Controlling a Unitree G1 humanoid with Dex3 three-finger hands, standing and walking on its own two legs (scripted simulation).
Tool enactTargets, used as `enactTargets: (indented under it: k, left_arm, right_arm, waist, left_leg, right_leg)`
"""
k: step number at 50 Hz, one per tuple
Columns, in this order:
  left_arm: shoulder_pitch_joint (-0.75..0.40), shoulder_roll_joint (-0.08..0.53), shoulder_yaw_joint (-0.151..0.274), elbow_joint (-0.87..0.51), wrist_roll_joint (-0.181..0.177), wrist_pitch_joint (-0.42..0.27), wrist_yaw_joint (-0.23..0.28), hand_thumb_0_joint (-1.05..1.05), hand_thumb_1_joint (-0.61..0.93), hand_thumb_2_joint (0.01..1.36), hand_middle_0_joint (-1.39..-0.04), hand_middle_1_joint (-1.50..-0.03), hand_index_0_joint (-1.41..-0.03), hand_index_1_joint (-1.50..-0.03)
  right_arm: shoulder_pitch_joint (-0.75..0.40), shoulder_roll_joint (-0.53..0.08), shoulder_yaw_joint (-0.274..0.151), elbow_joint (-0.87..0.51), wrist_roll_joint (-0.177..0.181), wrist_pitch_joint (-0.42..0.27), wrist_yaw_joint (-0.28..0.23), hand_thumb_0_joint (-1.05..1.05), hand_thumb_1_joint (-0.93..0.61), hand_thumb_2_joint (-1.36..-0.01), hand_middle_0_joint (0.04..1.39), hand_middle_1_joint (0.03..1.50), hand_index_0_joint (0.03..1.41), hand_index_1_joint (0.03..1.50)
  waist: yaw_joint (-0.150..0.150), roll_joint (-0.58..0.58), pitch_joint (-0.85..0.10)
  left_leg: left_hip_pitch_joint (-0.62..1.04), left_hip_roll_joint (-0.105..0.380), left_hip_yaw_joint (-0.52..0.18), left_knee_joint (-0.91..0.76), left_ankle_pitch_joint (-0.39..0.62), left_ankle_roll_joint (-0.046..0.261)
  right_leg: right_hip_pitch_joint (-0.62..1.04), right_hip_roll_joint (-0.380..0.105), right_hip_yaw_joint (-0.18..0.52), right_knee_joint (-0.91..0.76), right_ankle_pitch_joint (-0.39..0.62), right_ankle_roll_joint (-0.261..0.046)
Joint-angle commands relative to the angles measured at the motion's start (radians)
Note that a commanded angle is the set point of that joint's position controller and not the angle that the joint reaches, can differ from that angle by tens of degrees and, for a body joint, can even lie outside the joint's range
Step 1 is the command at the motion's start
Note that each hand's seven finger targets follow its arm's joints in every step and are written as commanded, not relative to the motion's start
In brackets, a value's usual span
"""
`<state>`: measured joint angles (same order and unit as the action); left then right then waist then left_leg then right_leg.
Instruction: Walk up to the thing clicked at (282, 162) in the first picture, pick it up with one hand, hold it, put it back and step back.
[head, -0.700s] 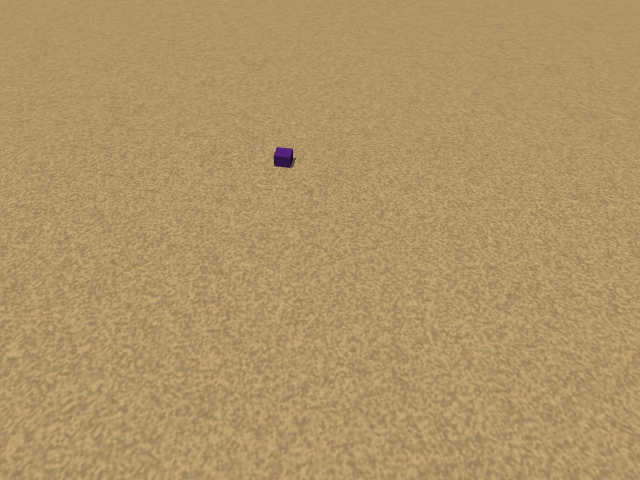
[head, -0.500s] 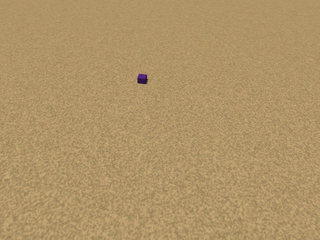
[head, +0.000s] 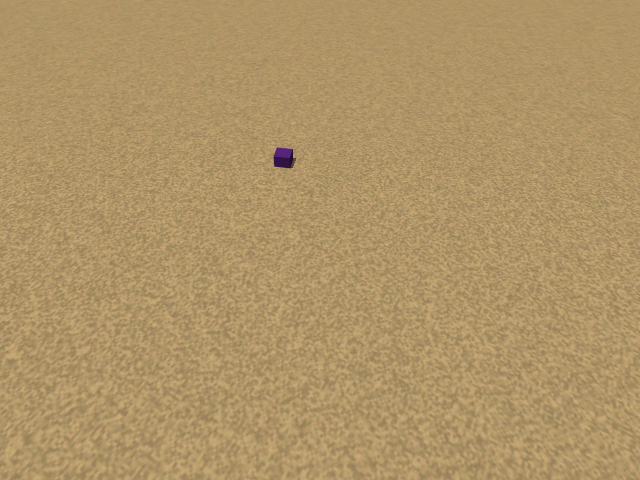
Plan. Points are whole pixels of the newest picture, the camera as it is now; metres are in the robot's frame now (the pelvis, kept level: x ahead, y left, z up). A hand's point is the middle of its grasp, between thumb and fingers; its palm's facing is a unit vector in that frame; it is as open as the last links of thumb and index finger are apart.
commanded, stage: stand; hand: left
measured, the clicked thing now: (283, 157) +1.75 +0.17 -0.75
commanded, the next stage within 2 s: walk up in 0.42 s
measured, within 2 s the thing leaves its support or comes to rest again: neither
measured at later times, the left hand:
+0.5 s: hand out of the picture +0.08 +0.26 -0.15, palm faces -0.02 -0.94 -0.33, open 7.4 cm
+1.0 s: hand out of the picture +0.16 +0.24 -0.16, palm faces +0.05 -0.93 -0.37, open 7.4 cm
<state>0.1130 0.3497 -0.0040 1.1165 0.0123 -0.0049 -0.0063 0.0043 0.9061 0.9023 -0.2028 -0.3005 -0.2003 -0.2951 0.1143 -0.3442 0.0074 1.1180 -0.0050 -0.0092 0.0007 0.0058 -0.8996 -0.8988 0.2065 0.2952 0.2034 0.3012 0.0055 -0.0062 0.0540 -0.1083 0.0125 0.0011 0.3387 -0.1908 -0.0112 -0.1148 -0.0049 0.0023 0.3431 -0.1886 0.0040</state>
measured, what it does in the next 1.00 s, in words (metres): walks ahead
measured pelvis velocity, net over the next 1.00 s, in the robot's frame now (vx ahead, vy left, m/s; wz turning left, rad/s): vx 0.17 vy -0.04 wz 0.04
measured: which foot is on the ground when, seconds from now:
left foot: down 0.00-0.68, up 0.70-1.00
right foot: down 0.00-1.00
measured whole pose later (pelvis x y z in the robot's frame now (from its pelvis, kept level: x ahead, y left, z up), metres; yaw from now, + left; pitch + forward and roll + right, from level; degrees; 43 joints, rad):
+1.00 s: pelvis +0.17 -0.04 -0.02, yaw +2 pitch -3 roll -2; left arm 0.35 0.43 0.07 0.94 0.03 -0.07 -0.06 0.01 0.90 0.90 -0.20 -0.30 -0.20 -0.30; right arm 0.18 -0.42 -0.07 0.95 -0.02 -0.02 0.10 0.01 -0.90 -0.90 0.20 0.29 0.20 0.30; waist 0.06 0.03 0.07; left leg -0.52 0.06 0.01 0.63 -0.15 0.01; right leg 0.11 0.04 -0.14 0.31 -0.37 -0.02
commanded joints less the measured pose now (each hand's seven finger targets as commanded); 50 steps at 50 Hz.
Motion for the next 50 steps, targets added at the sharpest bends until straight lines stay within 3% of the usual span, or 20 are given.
enactTargets:
  k: [1, 20, 21, 22, 24, 26, 27, 29, 30, 32, 33, 34, 35, 36, 38, 40, 41, 43, 48, 50]
  left_arm:
    - [-0.038, 0.205, 0.041, -0.062, -0.003, -0.027, 0.014, 0.000, 0.900, 0.900, -0.200, -0.300, -0.200, -0.300]
    - [-0.040, 0.214, 0.044, -0.065, -0.004, -0.027, 0.016, 0.000, 0.900, 0.900, -0.200, -0.300, -0.200, -0.300]
    - [0.009, 0.317, 0.122, -0.136, 0.024, -0.041, -0.023, 0.000, 0.900, 0.900, -0.200, -0.300, -0.200, -0.300]
    - [-0.003, 0.311, 0.126, -0.135, 0.034, -0.041, -0.036, 0.000, 0.900, 0.900, -0.200, -0.300, -0.200, -0.300]
    - [-0.055, 0.264, 0.129, -0.179, 0.039, -0.045, -0.054, 0.000, 0.900, 0.900, -0.200, -0.300, -0.200, -0.300]
    - [-0.097, 0.228, 0.121, -0.216, 0.033, -0.049, -0.061, 0.000, 0.900, 0.900, -0.200, -0.300, -0.200, -0.300]
    - [-0.099, 0.246, 0.124, -0.232, 0.032, -0.050, -0.065, 0.000, 0.900, 0.900, -0.200, -0.300, -0.200, -0.300]
    - [-0.068, 0.266, 0.128, -0.238, 0.028, -0.053, -0.084, 0.000, 0.900, 0.900, -0.200, -0.300, -0.200, -0.300]
    - [-0.006, 0.258, 0.132, -0.222, 0.022, -0.057, -0.087, 0.000, 0.900, 0.900, -0.200, -0.300, -0.200, -0.300]
    - [0.198, 0.267, 0.148, -0.140, 0.025, -0.069, -0.077, 0.000, 0.900, 0.900, -0.200, -0.300, -0.200, -0.300]
    - [0.337, 0.332, 0.175, -0.098, 0.033, -0.078, -0.061, 0.000, 0.900, 0.900, -0.200, -0.300, -0.200, -0.300]
    - [0.371, 0.440, 0.195, -0.124, 0.048, -0.086, -0.050, 0.000, 0.900, 0.900, -0.200, -0.300, -0.200, -0.300]
    - [0.246, 0.445, 0.179, -0.179, 0.036, -0.089, -0.047, 0.000, 0.900, 0.900, -0.200, -0.300, -0.200, -0.300]
    - [0.178, 0.400, 0.166, -0.205, 0.016, -0.094, -0.045, 0.000, 0.900, 0.900, -0.200, -0.300, -0.200, -0.300]
    - [0.109, 0.338, 0.147, -0.229, 0.010, -0.104, -0.035, 0.000, 0.900, 0.900, -0.200, -0.300, -0.200, -0.300]
    - [0.113, 0.304, 0.137, -0.232, -0.003, -0.112, -0.034, 0.000, 0.900, 0.900, -0.200, -0.300, -0.200, -0.300]
    - [0.129, 0.302, 0.134, -0.236, -0.004, -0.112, -0.033, 0.000, 0.900, 0.900, -0.200, -0.300, -0.200, -0.300]
    - [0.141, 0.317, 0.141, -0.254, 0.001, -0.112, -0.034, 0.000, 0.900, 0.900, -0.200, -0.300, -0.200, -0.300]
    - [0.171, 0.331, 0.138, -0.273, 0.007, -0.097, -0.039, 0.000, 0.900, 0.900, -0.200, -0.300, -0.200, -0.300]
    - [0.174, 0.339, 0.133, -0.276, -0.002, -0.090, -0.036, 0.000, 0.900, 0.900, -0.200, -0.300, -0.200, -0.300]
  right_arm:
    - [-0.047, -0.214, -0.045, -0.064, -0.003, -0.020, -0.011, 0.000, -0.900, -0.900, 0.200, 0.300, 0.200, 0.300]
    - [-0.041, -0.211, -0.047, -0.062, -0.004, -0.020, -0.011, 0.000, -0.900, -0.900, 0.200, 0.300, 0.200, 0.300]
    - [0.033, -0.326, -0.118, -0.117, -0.022, -0.043, 0.016, 0.000, -0.900, -0.900, 0.200, 0.300, 0.200, 0.300]
    - [0.034, -0.337, -0.131, -0.111, -0.031, -0.047, 0.029, 0.000, -0.900, -0.900, 0.200, 0.300, 0.200, 0.300]
    - [0.042, -0.328, -0.144, -0.139, -0.031, -0.054, 0.039, 0.000, -0.900, -0.900, 0.200, 0.300, 0.200, 0.300]
    - [0.081, -0.348, -0.164, -0.148, -0.033, -0.067, 0.040, 0.000, -0.900, -0.900, 0.200, 0.300, 0.200, 0.300]
    - [0.086, -0.363, -0.174, -0.165, -0.036, -0.070, 0.039, 0.000, -0.900, -0.900, 0.200, 0.300, 0.200, 0.300]
    - [0.049, -0.373, -0.178, -0.200, -0.034, -0.069, 0.043, 0.000, -0.900, -0.900, 0.200, 0.300, 0.200, 0.300]
    - [-0.016, -0.370, -0.176, -0.218, -0.035, -0.064, 0.047, 0.000, -0.900, -0.900, 0.200, 0.300, 0.200, 0.300]
    - [-0.114, -0.305, -0.155, -0.249, -0.037, -0.052, 0.054, 0.000, -0.900, -0.900, 0.200, 0.300, 0.200, 0.300]
    - [-0.114, -0.219, -0.132, -0.266, -0.039, -0.049, 0.054, 0.000, -0.900, -0.900, 0.200, 0.300, 0.200, 0.300]
    - [-0.125, -0.174, -0.106, -0.305, -0.023, -0.052, 0.052, 0.000, -0.900, -0.900, 0.200, 0.300, 0.200, 0.300]
    - [-0.125, -0.248, -0.118, -0.294, -0.020, -0.052, 0.046, 0.000, -0.900, -0.900, 0.200, 0.300, 0.200, 0.300]
    - [-0.063, -0.287, -0.126, -0.249, -0.010, -0.054, 0.051, 0.000, -0.900, -0.900, 0.200, 0.300, 0.200, 0.300]
    - [0.021, -0.290, -0.127, -0.214, -0.006, -0.064, 0.059, 0.000, -0.900, -0.900, 0.200, 0.300, 0.200, 0.300]
    - [0.080, -0.281, -0.125, -0.191, -0.008, -0.061, 0.071, 0.000, -0.900, -0.900, 0.200, 0.300, 0.200, 0.300]
    - [0.061, -0.270, -0.125, -0.204, -0.010, -0.055, 0.077, 0.000, -0.900, -0.900, 0.200, 0.300, 0.200, 0.300]
    - [0.005, -0.265, -0.126, -0.244, -0.011, -0.048, 0.087, 0.000, -0.900, -0.900, 0.200, 0.300, 0.200, 0.300]
    - [-0.093, -0.238, -0.122, -0.305, -0.018, -0.053, 0.096, 0.000, -0.900, -0.900, 0.200, 0.300, 0.200, 0.300]
    - [-0.043, -0.237, -0.130, -0.298, -0.020, -0.057, 0.085, 0.000, -0.900, -0.900, 0.200, 0.300, 0.200, 0.300]
  waist:
    - [-0.005, 0.011, -0.077]
    - [-0.007, 0.010, -0.059]
    - [-0.007, 0.001, -0.181]
    - [-0.008, 0.030, -0.099]
    - [-0.021, 0.076, 0.033]
    - [-0.044, 0.168, 0.068]
    - [-0.055, 0.164, 0.051]
    - [-0.034, 0.160, 0.023]
    - [0.010, 0.199, 0.015]
    - [0.121, 0.099, -0.032]
    - [0.183, -0.153, -0.066]
    - [0.201, -0.368, 0.003]
    - [0.146, -0.163, 0.077]
    - [0.090, -0.033, 0.108]
    - [0.033, -0.027, 0.082]
    - [0.017, -0.061, 0.052]
    - [0.026, -0.086, 0.067]
    - [0.041, -0.097, 0.106]
    - [0.064, -0.107, 0.069]
    - [0.034, -0.078, 0.041]
  left_leg:
    - [0.024, 0.119, -0.085, -0.047, 0.143, 0.034]
    - [0.010, 0.114, -0.086, -0.064, 0.121, 0.031]
    - [0.008, 0.097, -0.115, 0.023, -0.430, 0.107]
    - [-0.062, 0.117, -0.159, 0.014, -0.587, 0.122]
    - [-0.098, 0.199, -0.269, -0.033, -0.608, 0.170]
    - [0.065, 0.318, -0.395, -0.156, -0.498, 0.233]
    - [0.082, 0.365, -0.445, -0.201, -0.513, 0.262]
    - [0.027, 0.347, -0.379, -0.213, -0.540, 0.243]
    - [-0.050, 0.319, -0.312, -0.180, -0.496, 0.215]
    - [-0.295, 0.139, -0.067, 0.059, -0.408, 0.135]
    - [-0.524, 0.017, 0.051, 0.378, -0.458, 0.088]
    - [-0.748, -0.098, 0.020, 0.661, -0.427, 0.046]
    - [-0.721, -0.011, -0.147, 0.733, -0.317, 0.041]
    - [-0.692, 0.014, -0.164, 0.741, -0.229, 0.047]
    - [-0.607, 0.051, -0.165, 0.702, -0.111, 0.040]
    - [-0.532, 0.045, -0.125, 0.632, -0.031, 0.026]
    - [-0.526, 0.041, -0.103, 0.590, -0.016, 0.019]
    - [-0.528, 0.043, -0.073, 0.474, -0.005, 0.002]
    - [-0.354, 0.055, 0.052, 0.253, 0.069, 0.030]
    - [-0.237, 0.032, 0.087, 0.224, 0.058, 0.046]
  right_leg:
    - [0.005, -0.121, 0.087, -0.052, 0.154, -0.029]
    - [0.010, -0.123, 0.091, -0.064, 0.140, -0.029]
    - [0.008, -0.070, 0.087, 0.041, -0.374, -0.065]
    - [-0.105, -0.075, 0.111, 0.096, -0.523, -0.077]
    - [-0.298, -0.076, 0.104, 0.203, -0.445, -0.081]
    - [-0.456, -0.041, -0.016, 0.338, -0.237, -0.038]
    - [-0.486, -0.075, 0.030, 0.371, -0.298, -0.031]
    - [-0.403, -0.105, 0.052, 0.330, -0.337, -0.028]
    - [-0.274, -0.108, 0.049, 0.261, -0.288, -0.037]
    - [0.148, -0.017, -0.077, 0.105, -0.072, -0.026]
    - [0.349, -0.070, 0.076, -0.007, -0.285, -0.049]
    - [0.312, -0.332, 0.542, -0.232, -0.662, -0.131]
    - [0.185, -0.447, 0.665, -0.300, -0.705, -0.213]
    - [0.153, -0.393, 0.550, -0.281, -0.622, -0.184]
    - [0.139, -0.298, 0.337, -0.250, -0.373, -0.146]
    - [0.136, -0.226, 0.145, -0.211, -0.111, -0.116]
    - [0.118, -0.215, 0.098, -0.211, -0.054, -0.118]
    - [0.091, -0.222, 0.058, -0.216, -0.016, -0.144]
    - [0.060, -0.223, -0.010, -0.169, 0.121, -0.160]
    - [0.030, -0.232, -0.020, -0.067, 0.226, -0.173]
